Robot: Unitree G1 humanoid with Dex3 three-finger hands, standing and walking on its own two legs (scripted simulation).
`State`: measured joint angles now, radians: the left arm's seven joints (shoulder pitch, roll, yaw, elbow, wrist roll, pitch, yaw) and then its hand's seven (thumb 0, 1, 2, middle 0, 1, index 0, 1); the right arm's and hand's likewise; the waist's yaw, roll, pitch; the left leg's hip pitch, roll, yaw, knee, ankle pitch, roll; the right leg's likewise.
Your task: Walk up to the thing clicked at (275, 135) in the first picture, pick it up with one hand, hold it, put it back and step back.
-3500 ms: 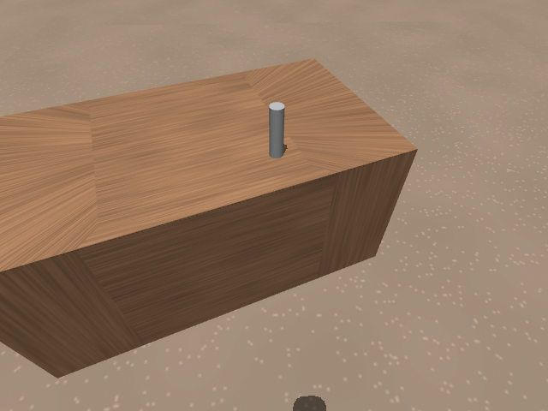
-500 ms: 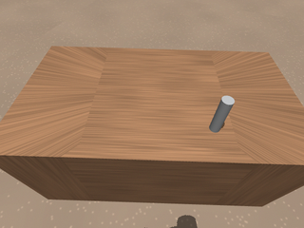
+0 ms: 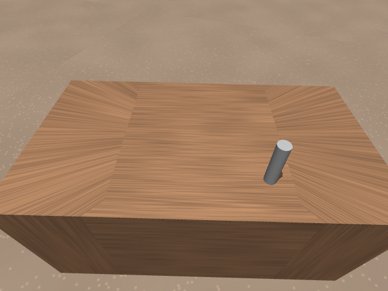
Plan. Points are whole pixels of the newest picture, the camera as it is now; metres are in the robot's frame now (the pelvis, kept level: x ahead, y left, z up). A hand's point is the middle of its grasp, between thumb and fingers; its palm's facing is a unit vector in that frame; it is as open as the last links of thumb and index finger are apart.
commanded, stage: walk up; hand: right
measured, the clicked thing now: (276, 163) +0.51 -0.23 -0.09
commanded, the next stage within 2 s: stand in 0.58 s
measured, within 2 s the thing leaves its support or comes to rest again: neither
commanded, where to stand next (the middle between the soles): +0.05 -0.01 m, yaw -1 degrees
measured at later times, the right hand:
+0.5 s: hand out of the picture +0.09 -0.26 -0.15, palm faces +0.00 +0.94 -0.34, open 7.4 cm
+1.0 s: hand out of the picture +0.09 -0.26 -0.15, palm faces -0.02 +0.94 -0.34, open 7.4 cm
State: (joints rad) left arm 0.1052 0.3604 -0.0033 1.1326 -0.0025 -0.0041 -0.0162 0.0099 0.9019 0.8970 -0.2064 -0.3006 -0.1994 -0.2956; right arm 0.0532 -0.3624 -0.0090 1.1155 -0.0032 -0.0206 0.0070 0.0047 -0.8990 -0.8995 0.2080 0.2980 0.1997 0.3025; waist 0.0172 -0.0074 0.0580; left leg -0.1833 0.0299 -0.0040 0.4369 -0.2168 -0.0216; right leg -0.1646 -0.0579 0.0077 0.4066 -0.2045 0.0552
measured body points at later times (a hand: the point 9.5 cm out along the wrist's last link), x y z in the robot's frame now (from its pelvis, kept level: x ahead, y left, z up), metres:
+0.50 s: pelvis +0.01 +0.00 +0.00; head +0.02 +0.00 +0.45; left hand +0.10 +0.29 -0.13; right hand +0.09 -0.31 -0.13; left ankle +0.01 +0.13 -0.74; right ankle +0.01 -0.16 -0.74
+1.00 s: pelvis +0.01 +0.00 +0.01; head +0.03 +0.00 +0.45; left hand +0.09 +0.30 -0.13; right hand +0.10 -0.31 -0.13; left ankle +0.01 +0.13 -0.74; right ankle +0.01 -0.16 -0.74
